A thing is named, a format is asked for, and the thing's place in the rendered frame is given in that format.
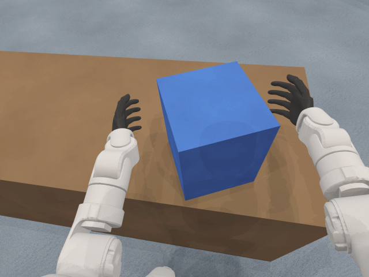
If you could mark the pedestal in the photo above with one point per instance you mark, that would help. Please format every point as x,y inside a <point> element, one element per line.
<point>56,112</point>

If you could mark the robot right hand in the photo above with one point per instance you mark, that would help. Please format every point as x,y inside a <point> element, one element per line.
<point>299,98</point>

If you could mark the left robot forearm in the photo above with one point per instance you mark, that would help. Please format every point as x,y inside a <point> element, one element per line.
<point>102,208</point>

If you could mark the right robot forearm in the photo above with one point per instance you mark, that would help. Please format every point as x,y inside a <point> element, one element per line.
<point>338,163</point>

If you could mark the carton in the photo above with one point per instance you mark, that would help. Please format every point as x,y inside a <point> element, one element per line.
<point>218,126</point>

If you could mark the robot left hand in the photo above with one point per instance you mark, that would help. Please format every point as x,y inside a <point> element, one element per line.
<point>120,118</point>

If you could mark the robot right upper arm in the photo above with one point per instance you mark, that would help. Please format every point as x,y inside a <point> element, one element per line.
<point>347,224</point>

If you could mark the robot left upper arm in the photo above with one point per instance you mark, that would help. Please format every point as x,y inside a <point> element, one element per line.
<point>90,255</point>

